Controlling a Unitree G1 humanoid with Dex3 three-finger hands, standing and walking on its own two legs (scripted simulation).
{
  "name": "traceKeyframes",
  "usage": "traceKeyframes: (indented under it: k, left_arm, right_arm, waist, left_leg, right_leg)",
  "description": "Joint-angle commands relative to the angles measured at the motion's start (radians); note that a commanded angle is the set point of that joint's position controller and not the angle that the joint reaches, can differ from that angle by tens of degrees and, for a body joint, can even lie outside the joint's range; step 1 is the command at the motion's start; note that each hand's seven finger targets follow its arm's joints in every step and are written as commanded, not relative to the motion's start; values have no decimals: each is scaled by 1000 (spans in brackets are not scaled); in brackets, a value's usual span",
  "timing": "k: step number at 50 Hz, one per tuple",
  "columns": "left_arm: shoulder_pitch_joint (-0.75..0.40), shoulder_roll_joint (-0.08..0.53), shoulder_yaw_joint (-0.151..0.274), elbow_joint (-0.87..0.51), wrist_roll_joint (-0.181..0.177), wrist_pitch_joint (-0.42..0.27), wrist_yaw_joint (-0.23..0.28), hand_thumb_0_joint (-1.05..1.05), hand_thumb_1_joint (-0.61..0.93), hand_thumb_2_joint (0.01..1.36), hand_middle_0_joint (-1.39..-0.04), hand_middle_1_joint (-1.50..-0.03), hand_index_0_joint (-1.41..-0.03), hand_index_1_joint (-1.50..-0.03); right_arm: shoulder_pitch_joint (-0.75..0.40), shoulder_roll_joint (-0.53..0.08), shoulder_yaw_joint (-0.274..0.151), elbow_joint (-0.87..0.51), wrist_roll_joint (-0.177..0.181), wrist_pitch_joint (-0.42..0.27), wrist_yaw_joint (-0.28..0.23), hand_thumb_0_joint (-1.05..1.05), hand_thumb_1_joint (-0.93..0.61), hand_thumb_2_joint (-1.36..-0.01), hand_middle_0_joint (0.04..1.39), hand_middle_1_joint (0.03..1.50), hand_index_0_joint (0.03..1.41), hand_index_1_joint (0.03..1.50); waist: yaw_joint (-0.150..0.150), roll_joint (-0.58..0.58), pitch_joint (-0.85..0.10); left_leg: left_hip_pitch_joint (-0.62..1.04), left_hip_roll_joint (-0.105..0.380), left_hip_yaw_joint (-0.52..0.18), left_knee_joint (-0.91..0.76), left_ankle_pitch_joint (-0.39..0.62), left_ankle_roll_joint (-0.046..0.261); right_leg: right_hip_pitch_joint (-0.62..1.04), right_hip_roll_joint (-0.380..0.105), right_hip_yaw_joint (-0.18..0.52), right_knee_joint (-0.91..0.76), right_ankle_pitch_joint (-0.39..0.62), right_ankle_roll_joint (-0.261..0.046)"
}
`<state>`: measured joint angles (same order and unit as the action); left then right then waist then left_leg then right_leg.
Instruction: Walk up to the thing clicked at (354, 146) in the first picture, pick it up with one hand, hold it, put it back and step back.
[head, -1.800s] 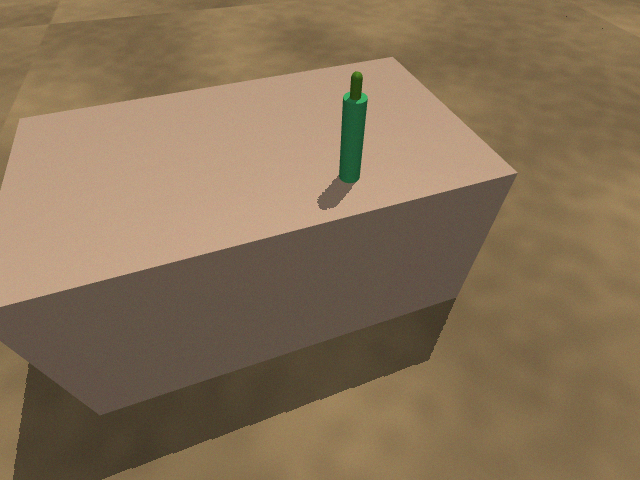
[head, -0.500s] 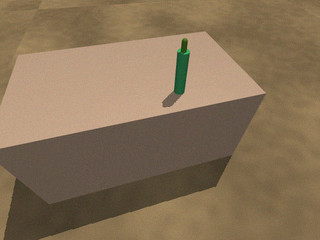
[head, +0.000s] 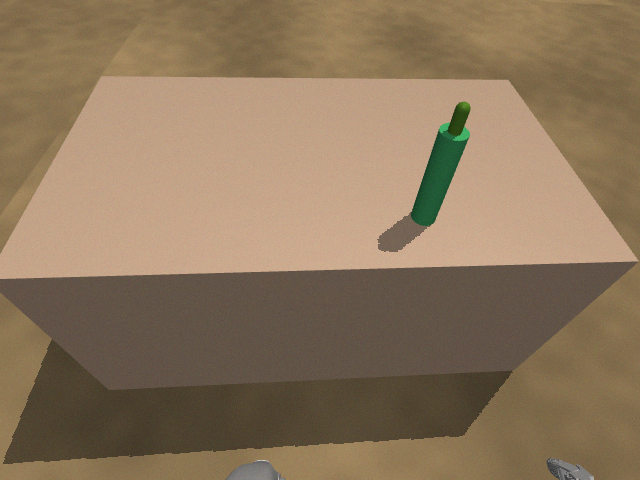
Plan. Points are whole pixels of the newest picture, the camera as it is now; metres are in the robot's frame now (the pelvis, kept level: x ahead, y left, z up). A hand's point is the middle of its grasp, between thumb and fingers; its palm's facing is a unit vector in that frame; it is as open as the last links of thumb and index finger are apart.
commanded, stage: walk up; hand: right
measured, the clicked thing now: (441, 168) +0.66 -0.19 -0.01
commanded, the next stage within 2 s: stand in 1.74 s
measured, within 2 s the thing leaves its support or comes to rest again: neither
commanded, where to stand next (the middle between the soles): +0.20 -0.02 m, yaw +6 degrees
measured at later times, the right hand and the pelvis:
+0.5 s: hand (557, 449) +0.21 -0.32 -0.14, palm faces -0.18 +0.91 -0.37, open 7.4 cm; pelvis +0.12 -0.06 +0.01, yaw +7 degrees
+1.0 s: hand (508, 379) +0.31 -0.27 -0.12, palm faces -0.18 +0.92 -0.34, open 7.4 cm; pelvis +0.15 -0.04 +0.02, yaw +8 degrees
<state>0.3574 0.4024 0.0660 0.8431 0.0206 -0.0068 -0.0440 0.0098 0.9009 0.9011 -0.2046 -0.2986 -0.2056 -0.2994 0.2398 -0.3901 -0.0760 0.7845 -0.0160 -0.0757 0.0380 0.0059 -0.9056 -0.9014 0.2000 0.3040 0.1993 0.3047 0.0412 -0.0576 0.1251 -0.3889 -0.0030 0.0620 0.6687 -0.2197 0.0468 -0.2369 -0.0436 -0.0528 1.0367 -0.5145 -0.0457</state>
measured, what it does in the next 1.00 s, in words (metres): walks ahead: right foot, then left foot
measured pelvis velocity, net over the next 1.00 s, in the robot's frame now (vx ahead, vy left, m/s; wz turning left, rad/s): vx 0.15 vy -0.04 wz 0.15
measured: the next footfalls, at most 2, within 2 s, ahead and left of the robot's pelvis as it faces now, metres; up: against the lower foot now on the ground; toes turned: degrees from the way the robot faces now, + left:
right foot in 0.26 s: +0.21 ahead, -0.19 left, +0.00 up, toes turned +5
left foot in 0.54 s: +0.19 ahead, +0.07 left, +0.00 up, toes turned +8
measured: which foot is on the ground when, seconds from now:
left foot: down 0.00-0.26, up 0.28-0.52, down 0.54-1.00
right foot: up 0.00-0.24, down 0.26-1.00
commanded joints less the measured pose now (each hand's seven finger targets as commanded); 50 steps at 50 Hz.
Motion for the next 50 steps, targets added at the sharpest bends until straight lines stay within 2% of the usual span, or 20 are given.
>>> traceKeyframes:
  k: [1,4,7,11,12,13,14,15,18,23,26,27,28,29,30,31,33,36,41,50]
  left_arm:
    - [51,242,70,-86,0,-25,7,0,900,900,-200,-300,-200,-300]
    - [99,210,75,-55,3,-20,-19,0,900,900,-200,-300,-200,-300]
    - [67,194,79,-71,9,-28,-27,0,900,900,-200,-300,-200,-300]
    - [119,184,82,-25,16,-50,7,0,900,900,-200,-300,-200,-300]
    - [128,201,86,-25,22,-58,18,0,900,900,-200,-300,-200,-300]
    - [125,274,95,-44,34,-70,29,0,900,900,-200,-300,-200,-300]
    - [44,338,98,-80,27,-72,32,0,900,900,-200,-300,-200,-300]
    - [-28,349,95,-96,20,-66,30,0,900,900,-200,-300,-200,-300]
    - [-74,289,71,-82,13,-67,41,0,900,900,-200,-300,-200,-300]
    - [-75,288,63,-65,9,-63,42,0,900,900,-200,-300,-200,-300]
    - [-105,251,35,-63,-19,-49,48,0,900,900,-200,-300,-200,-300]
    - [-105,226,21,-63,-22,-46,49,0,900,900,-200,-300,-200,-300]
    - [-97,182,9,-74,-28,-42,49,0,900,900,-200,-300,-200,-300]
    - [-111,195,12,-46,-38,-28,58,0,900,900,-200,-300,-200,-300]
    - [-117,207,17,-23,-29,-25,63,0,900,900,-200,-300,-200,-300]
    - [-115,194,10,-15,-26,-29,63,0,900,900,-200,-300,-200,-300]
    - [-70,203,4,28,-24,-50,67,0,900,900,-200,-300,-200,-300]
    - [-166,299,22,40,-15,-61,69,0,900,900,-200,-300,-200,-300]
    - [-220,205,-16,68,-19,-49,66,0,900,900,-200,-300,-200,-300]
    - [-278,205,-29,150,-16,-48,62,0,900,900,-200,-300,-200,-300]
  right_arm:
    - [107,-293,-83,-78,21,-18,-36,0,-900,-900,200,300,200,300]
    - [85,-287,-70,-83,7,-26,-28,0,-900,-900,200,300,200,300]
    - [82,-311,-79,-96,-1,-30,-21,0,-900,-900,200,300,200,300]
    - [21,-242,-45,-111,6,4,-24,0,-900,-900,200,300,200,300]
    - [40,-186,-25,-110,9,13,-29,0,-900,-900,200,300,200,300]
    - [50,-109,0,-120,18,16,-35,0,-900,-900,200,300,200,300]
    - [73,-143,-8,-105,13,29,-50,0,-900,-900,200,300,200,300]
    - [97,-215,-32,-72,14,33,-56,0,-900,-900,200,300,200,300]
    - [129,-225,-34,-4,16,35,-49,0,-900,-900,200,300,200,300]
    - [96,-184,-18,25,5,41,-31,0,-900,-900,200,300,200,300]
    - [112,-187,-25,50,-3,34,-39,0,-900,-900,200,300,200,300]
    - [104,-216,-33,52,-9,32,-43,0,-900,-900,200,300,200,300]
    - [70,-282,-46,29,-13,29,-45,0,-900,-900,200,300,200,300]
    - [11,-321,-48,20,2,31,-42,0,-900,-900,200,300,200,300]
    - [-2,-296,-40,30,6,34,-38,0,-900,-900,200,300,200,300]
    - [-27,-269,-28,36,7,37,-41,0,-900,-900,200,300,200,300]
    - [-91,-227,-8,38,16,45,-42,0,-900,-900,200,300,200,300]
    - [-47,-190,0,80,19,58,-43,0,-900,-900,200,300,200,300]
    - [-116,-222,-4,124,18,49,-36,0,-900,-900,200,300,200,300]
    - [-222,-203,15,191,13,62,-29,0,-900,-900,200,300,200,300]
  waist:
    - [-45,136,-57]
    - [-28,214,-46]
    - [-33,256,-61]
    - [26,166,-98]
    - [41,74,-101]
    - [47,-177,-75]
    - [27,-192,-52]
    - [1,-127,-22]
    - [-20,-108,-49]
    - [-12,-139,-118]
    - [-47,-69,-172]
    - [-51,-28,-184]
    - [-36,130,-209]
    - [-30,204,-178]
    - [-28,199,-164]
    - [-18,186,-156]
    - [9,157,-188]
    - [-45,37,-160]
    - [-35,70,-199]
    - [-30,103,-154]
  left_leg:
    - [198,313,-478,-381,-258,198]
    - [17,225,-285,-377,-217,179]
    - [0,228,-287,-359,-275,190]
    - [-175,152,-194,-144,-188,101]
    - [-221,102,-152,-13,-209,63]
    - [-261,-38,-64,255,-273,7]
    - [-242,-56,-128,366,-385,-23]
    - [-198,-17,-172,429,-374,-24]
    - [-166,34,-152,356,-271,-22]
    - [-27,21,-61,82,-235,-25]
    - [144,-20,-16,-129,5,-4]
    - [195,18,-83,-145,90,19]
    - [220,181,-342,-193,158,80]
    - [127,262,-449,-215,126,181]
    - [101,276,-455,-214,159,212]
    - [103,250,-398,-197,196,198]
    - [80,158,-231,-68,357,94]
    - [87,46,-127,31,138,-6]
    - [170,150,-247,-149,258,74]
    - [175,122,-208,-278,73,17]
  right_leg:
    - [-354,-100,119,117,59,-3]
    - [-197,-83,51,-76,87,21]
    - [-158,-76,29,-233,149,23]
    - [114,19,-45,-387,291,15]
    - [158,-4,21,-469,223,7]
    - [89,-214,344,-707,62,-55]
    - [-54,-401,600,-836,-125,-158]
    - [-103,-406,608,-820,-154,-225]
    - [-62,-286,340,-731,17,-167]
    - [-6,-272,192,-588,448,-167]
    - [-38,-225,95,-412,630,-105]
    - [-95,-210,84,-373,580,-69]
    - [-175,-127,32,-291,396,-2]
    - [-133,-4,-9,-243,112,19]
    - [-97,-7,19,-236,-12,18]
    - [-96,-5,23,-277,-19,14]
    - [37,-53,58,-469,361,4]
    - [5,-226,238,-523,539,-115]
    - [7,-60,46,-448,416,7]
    - [57,-84,67,-607,350,16]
